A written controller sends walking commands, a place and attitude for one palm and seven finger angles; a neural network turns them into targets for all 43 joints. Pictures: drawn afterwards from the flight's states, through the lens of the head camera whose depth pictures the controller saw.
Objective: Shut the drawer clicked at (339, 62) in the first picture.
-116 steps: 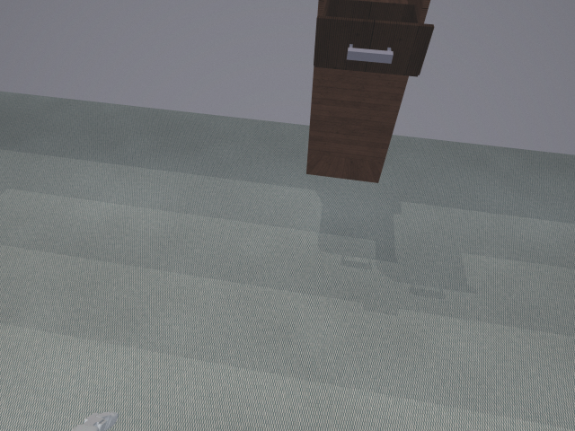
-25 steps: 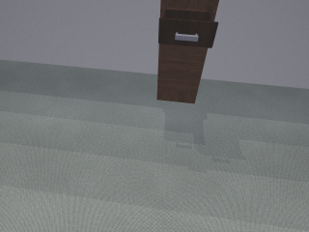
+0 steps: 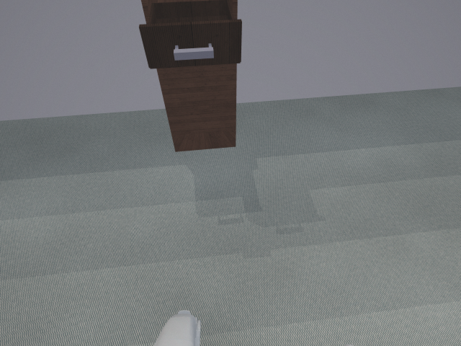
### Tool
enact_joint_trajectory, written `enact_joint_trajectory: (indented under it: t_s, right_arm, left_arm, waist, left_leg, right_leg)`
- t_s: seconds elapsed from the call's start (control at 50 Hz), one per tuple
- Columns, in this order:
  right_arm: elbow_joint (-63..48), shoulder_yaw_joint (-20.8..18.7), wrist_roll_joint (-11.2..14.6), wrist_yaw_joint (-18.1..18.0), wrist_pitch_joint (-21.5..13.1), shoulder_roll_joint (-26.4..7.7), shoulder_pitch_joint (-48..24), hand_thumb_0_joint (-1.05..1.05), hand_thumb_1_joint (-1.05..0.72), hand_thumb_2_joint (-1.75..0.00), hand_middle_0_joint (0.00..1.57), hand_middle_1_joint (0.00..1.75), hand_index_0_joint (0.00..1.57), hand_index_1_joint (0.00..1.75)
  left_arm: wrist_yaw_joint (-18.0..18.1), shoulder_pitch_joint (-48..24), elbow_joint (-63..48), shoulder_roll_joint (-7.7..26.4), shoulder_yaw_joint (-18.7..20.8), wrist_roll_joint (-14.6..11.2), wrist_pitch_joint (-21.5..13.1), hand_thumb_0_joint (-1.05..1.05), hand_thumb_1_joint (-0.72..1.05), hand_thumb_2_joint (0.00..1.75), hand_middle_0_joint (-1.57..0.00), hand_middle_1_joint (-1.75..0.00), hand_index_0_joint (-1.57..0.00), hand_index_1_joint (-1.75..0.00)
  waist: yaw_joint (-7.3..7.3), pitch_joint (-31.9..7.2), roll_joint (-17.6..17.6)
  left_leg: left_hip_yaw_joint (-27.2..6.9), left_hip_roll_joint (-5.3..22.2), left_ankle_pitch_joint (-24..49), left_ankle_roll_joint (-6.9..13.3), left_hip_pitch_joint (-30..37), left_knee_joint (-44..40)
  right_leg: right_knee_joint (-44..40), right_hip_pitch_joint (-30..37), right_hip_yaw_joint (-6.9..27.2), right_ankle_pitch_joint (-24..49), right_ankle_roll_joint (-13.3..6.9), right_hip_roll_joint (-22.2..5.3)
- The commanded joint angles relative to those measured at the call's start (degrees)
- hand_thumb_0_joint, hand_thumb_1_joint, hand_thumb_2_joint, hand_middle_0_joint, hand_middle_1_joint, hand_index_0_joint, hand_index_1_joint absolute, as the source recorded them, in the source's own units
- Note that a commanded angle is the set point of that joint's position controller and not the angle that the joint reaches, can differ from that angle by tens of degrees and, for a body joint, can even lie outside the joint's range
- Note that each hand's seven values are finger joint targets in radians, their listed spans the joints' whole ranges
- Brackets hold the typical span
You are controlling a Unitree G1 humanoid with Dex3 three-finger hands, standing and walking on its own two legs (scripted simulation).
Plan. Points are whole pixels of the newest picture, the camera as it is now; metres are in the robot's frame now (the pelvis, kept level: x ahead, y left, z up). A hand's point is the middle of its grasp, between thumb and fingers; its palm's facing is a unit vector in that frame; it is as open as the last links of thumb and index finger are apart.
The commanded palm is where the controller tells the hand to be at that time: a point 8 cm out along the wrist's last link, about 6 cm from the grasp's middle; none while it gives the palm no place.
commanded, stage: walk to a spot facing it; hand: left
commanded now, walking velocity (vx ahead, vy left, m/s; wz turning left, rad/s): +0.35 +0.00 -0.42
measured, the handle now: (193, 50) +0.96 +0.21 +0.02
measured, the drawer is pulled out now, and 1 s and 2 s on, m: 0.30 0.30 0.30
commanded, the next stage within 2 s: turn to face it in 0.82 s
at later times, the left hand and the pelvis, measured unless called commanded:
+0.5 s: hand (141, 250) +0.34 +0.26 -0.17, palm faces -0.22 -0.96 -0.20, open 7.4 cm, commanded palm none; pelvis +0.21 +0.07 +0.00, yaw -16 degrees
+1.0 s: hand (226, 183) +0.57 +0.07 -0.17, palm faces -0.53 -0.82 -0.22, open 7.3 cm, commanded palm none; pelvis +0.39 -0.04 -0.01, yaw -32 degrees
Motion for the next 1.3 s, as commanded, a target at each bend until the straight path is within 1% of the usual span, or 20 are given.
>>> enact_joint_trajectory:
  t_s: [0.0,0.08,0.14,0.16,0.2,0.22,0.26,0.34,0.48,0.64,0.7,0.74,0.76,0.78,0.8,0.86,0.96,1.18,1.24,1.28]
  right_arm:
    - [-6.88,-0.77,0.39,0.08,-1.71,-3.15,-7.59,0.00,-0.90,-0.90,0.20,0.30,0.20,0.30]
    - [-8.50,-0.32,0.71,0.16,-2.44,-2.21,-10.42,0.00,-0.90,-0.90,0.20,0.30,0.20,0.30]
    - [-4.90,-1.10,0.59,-1.13,-3.18,-4.54,2.45,0.00,-0.90,-0.90,0.20,0.30,0.20,0.30]
    - [-2.29,-1.84,0.25,-1.91,-3.38,-7.80,11.47,0.00,-0.90,-0.90,0.20,0.30,0.20,0.30]
    - [0.04,-3.31,-0.12,-2.44,-3.26,-16.65,22.24,0.00,-0.90,-0.90,0.20,0.30,0.20,0.30]
    - [-0.92,-2.63,0.25,-2.30,-2.90,-13.94,18.07,0.00,-0.90,-0.90,0.20,0.30,0.20,0.30]
    - [-2.39,-0.84,0.37,-2.47,-3.86,-7.05,9.54,0.00,-0.90,-0.90,0.20,0.30,0.20,0.30]
    - [-1.17,-0.04,0.43,-2.69,-4.76,-3.53,8.40,0.00,-0.90,-0.90,0.20,0.30,0.20,0.30]
    - [1.18,-0.34,0.69,-2.85,-5.14,-4.41,14.96,0.00,-0.90,-0.90,0.20,0.30,0.20,0.30]
    - [4.04,-0.76,-0.30,-2.75,-3.83,-6.51,22.21,0.00,-0.90,-0.90,0.20,0.30,0.20,0.30]
    - [3.36,-1.35,-0.16,-2.72,-3.46,-8.18,20.73,0.00,-0.90,-0.90,0.20,0.30,0.20,0.30]
    - [1.81,-1.57,0.37,-2.41,-3.14,-9.66,18.58,0.00,-0.90,-0.90,0.20,0.30,0.20,0.30]
    - [0.55,-1.12,1.17,-1.45,-2.89,-7.55,19.79,0.00,-0.90,-0.90,0.20,0.30,0.20,0.30]
    - [-2.01,-0.49,1.62,-1.72,-3.07,-3.89,18.91,0.00,-0.90,-0.90,0.20,0.30,0.20,0.30]
    - [-3.07,-0.83,1.61,-2.32,-2.86,-5.39,13.58,0.00,-0.90,-0.90,0.20,0.30,0.20,0.30]
    - [-2.74,-1.14,0.66,-2.16,-1.77,-4.69,10.10,0.00,-0.90,-0.90,0.20,0.30,0.20,0.30]
    - [1.06,-0.11,0.08,-2.34,0.78,-0.86,17.27,0.00,-0.90,-0.90,0.20,0.30,0.20,0.30]
    - [0.39,0.63,0.41,-1.49,0.09,-2.19,6.94,0.00,-0.90,-0.90,0.20,0.30,0.20,0.30]
    - [0.15,-1.06,0.01,-1.92,0.76,-10.18,11.82,0.00,-0.90,-0.90,0.20,0.30,0.20,0.30]
    - [-0.01,-0.88,0.02,-2.77,0.87,-8.82,10.10,0.00,-0.90,-0.90,0.20,0.30,0.20,0.30]
  left_arm:
    - [1.19,4.57,-2.16,10.49,2.92,-0.07,-1.47,0.00,0.90,0.90,-0.20,-0.30,-0.20,-0.30]
    - [1.61,4.40,-2.16,10.99,3.14,0.22,-0.94,0.00,0.90,0.90,-0.20,-0.30,-0.20,-0.30]
    - [1.45,0.89,-3.22,12.77,3.86,-0.22,-0.93,0.00,0.90,0.90,-0.20,-0.30,-0.20,-0.30]
    - [1.23,0.93,-3.44,11.59,4.01,-0.44,-0.97,0.00,0.90,0.90,-0.20,-0.30,-0.20,-0.30]
    - [0.08,2.38,-5.51,7.17,3.59,-1.43,-1.12,0.00,0.90,0.90,-0.20,-0.30,-0.20,-0.30]
    - [0.12,-1.63,-6.30,8.56,3.82,-1.00,-0.80,0.00,0.90,0.90,-0.20,-0.30,-0.20,-0.30]
    - [-0.90,-4.51,-6.20,7.52,3.80,-0.11,0.24,0.00,0.90,0.90,-0.20,-0.30,-0.20,-0.30]
    - [-2.17,-2.81,-5.93,4.44,3.87,0.42,3.74,0.00,0.90,0.90,-0.20,-0.30,-0.20,-0.30]
    - [-3.10,-12.64,-9.45,4.20,3.77,0.78,4.87,0.00,0.90,0.90,-0.20,-0.30,-0.20,-0.30]
    - [-3.38,-25.94,-13.21,3.32,2.29,0.19,3.72,0.00,0.90,0.90,-0.20,-0.30,-0.20,-0.30]
    - [-2.99,-20.82,-12.10,5.16,2.73,0.23,3.02,0.00,0.90,0.90,-0.20,-0.30,-0.20,-0.30]
    - [-2.58,-8.22,-8.41,8.77,3.90,0.49,1.68,0.00,0.90,0.90,-0.20,-0.30,-0.20,-0.30]
    - [-1.90,-1.64,-6.74,14.74,5.28,0.50,0.98,0.00,0.90,0.90,-0.20,-0.30,-0.20,-0.30]
    - [-0.93,2.95,-6.29,20.50,6.68,-0.43,0.82,0.00,0.90,0.90,-0.20,-0.30,-0.20,-0.30]
    - [-0.18,1.79,-6.44,21.38,7.02,-1.59,1.51,0.00,0.90,0.90,-0.20,-0.30,-0.20,-0.30]
    - [0.39,-9.88,-9.22,14.47,5.03,-1.45,1.16,0.00,0.90,0.90,-0.20,-0.30,-0.20,-0.30]
    - [0.98,-13.49,-8.19,10.31,3.24,-0.26,-0.18,0.00,0.90,0.90,-0.20,-0.30,-0.20,-0.30]
    - [1.85,-7.74,-3.94,9.67,2.63,-0.76,1.82,0.00,0.90,0.90,-0.20,-0.30,-0.20,-0.30]
    - [1.98,-6.50,-6.27,6.21,2.12,-1.39,2.95,0.00,0.90,0.90,-0.20,-0.30,-0.20,-0.30]
    - [1.90,-10.84,-6.59,8.22,3.00,-0.67,3.59,0.00,0.90,0.90,-0.20,-0.30,-0.20,-0.30]
  waist:
    - [1.28,3.43,-6.40]
    - [2.01,3.76,-8.95]
    - [-4.06,-2.17,-7.65]
    - [-7.39,-7.39,-5.05]
    - [-8.47,-17.08,15.27]
    - [-7.37,-9.00,6.85]
    - [-3.34,-0.77,7.06]
    - [0.54,1.50,7.67]
    - [-1.00,4.49,2.85]
    - [-5.99,5.75,5.64]
    - [-3.07,1.85,7.42]
    - [3.10,-6.36,5.87]
    - [5.90,-13.27,-4.87]
    - [5.98,-19.76,-15.31]
    - [5.92,-18.21,-8.84]
    - [-0.05,-5.15,0.60]
    - [-6.12,-4.15,-4.70]
    - [-1.77,-1.95,-4.25]
    - [-2.89,-3.18,15.35]
    - [-3.37,-1.88,11.12]
  left_leg:
    - [0.61,-0.32,1.57,0.02,-5.29,-6.66]
    - [2.15,-2.80,-0.94,1.46,3.54,-18.18]
    - [4.69,-7.14,1.14,3.33,24.72,-28.91]
    - [1.86,-3.82,4.24,4.25,40.03,-30.42]
    - [-32.52,23.27,8.44,13.90,53.98,-40.18]
    - [-30.95,23.38,2.00,15.81,44.53,-43.47]
    - [-19.28,17.82,-3.15,11.45,31.51,-46.16]
    - [-0.36,11.54,1.77,7.85,22.31,-48.01]
    - [5.77,11.99,7.69,9.55,31.67,-49.67]
    - [13.34,13.30,25.07,9.90,41.83,-44.12]
    - [16.76,14.08,43.80,8.77,43.49,-33.61]
    - [19.03,11.85,44.52,5.33,37.41,-14.35]
    - [18.38,8.96,21.28,2.85,19.96,1.80]
    - [12.91,-2.10,-23.44,-0.83,2.42,22.12]
    - [2.88,-0.49,-22.91,0.84,-0.35,25.27]
    - [-0.28,4.52,-10.78,0.37,3.26,18.36]
    - [0.46,2.12,-6.36,-0.17,10.65,6.87]
    - [2.21,-2.87,3.81,1.73,21.96,-29.74]
    - [-20.90,15.82,37.56,15.03,31.23,-39.08]
    - [-22.30,13.11,24.08,16.29,27.76,-42.22]
  right_leg:
    - [-5.80,2.70,13.14,22.66,-6.84,-15.81]
    - [-2.53,2.31,13.27,31.82,-5.12,-15.25]
    - [10.39,-2.54,10.70,42.59,-2.94,-11.93]
    - [21.13,-9.79,9.33,35.28,-1.19,-9.49]
    - [55.27,-30.00,1.10,-15.98,2.66,0.26]
    - [59.90,-31.73,2.38,-14.25,2.06,-4.19]
    - [60.32,-32.95,0.75,-5.45,3.22,-8.43]
    - [55.57,-29.09,-1.44,2.86,4.45,-10.13]
    - [46.71,-41.01,-3.37,11.96,6.35,-12.17]
    - [22.43,-35.26,-10.59,6.46,3.68,-8.93]
    - [18.28,-25.86,-12.99,1.44,0.97,-5.28]
    - [10.92,-5.34,-14.75,5.53,-0.77,-2.19]
    - [9.86,14.12,-2.18,10.50,-4.39,-12.15]
    - [5.79,24.15,29.01,27.07,-12.33,-29.06]
    - [2.44,21.41,27.32,29.08,-13.86,-29.20]
    - [-1.46,-1.71,14.01,21.87,-8.71,-22.54]
    - [-2.43,-13.55,1.14,31.91,-5.83,-16.80]
    - [7.75,-4.45,-4.86,27.03,-0.62,-18.08]
    - [32.49,-20.27,-9.50,-21.46,7.15,-7.02]
    - [42.61,-24.27,-3.66,-18.24,6.93,-8.65]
